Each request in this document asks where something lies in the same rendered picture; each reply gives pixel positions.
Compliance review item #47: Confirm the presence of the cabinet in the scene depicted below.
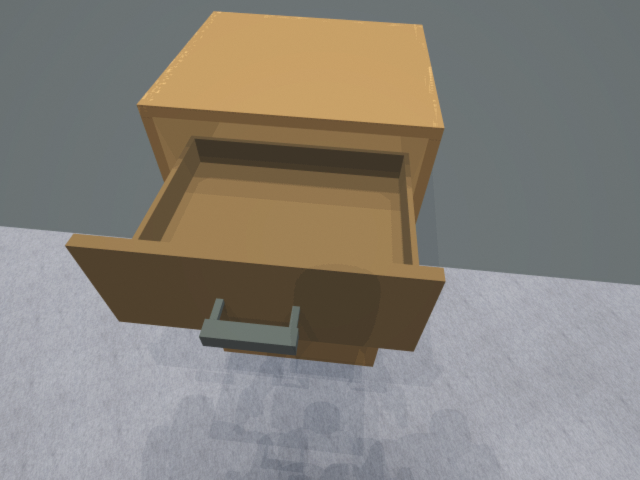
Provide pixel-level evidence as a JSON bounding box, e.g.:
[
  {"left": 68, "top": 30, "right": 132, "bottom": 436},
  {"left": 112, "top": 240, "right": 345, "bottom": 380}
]
[{"left": 137, "top": 11, "right": 444, "bottom": 367}]

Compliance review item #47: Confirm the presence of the drawer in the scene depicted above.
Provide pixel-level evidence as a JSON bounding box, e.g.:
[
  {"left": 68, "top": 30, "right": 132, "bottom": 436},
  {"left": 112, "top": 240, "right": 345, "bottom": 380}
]
[{"left": 65, "top": 136, "right": 446, "bottom": 352}]

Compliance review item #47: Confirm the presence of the handle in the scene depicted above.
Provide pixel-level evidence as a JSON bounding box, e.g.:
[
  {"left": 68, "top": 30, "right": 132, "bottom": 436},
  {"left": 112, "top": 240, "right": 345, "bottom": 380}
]
[{"left": 199, "top": 298, "right": 300, "bottom": 356}]

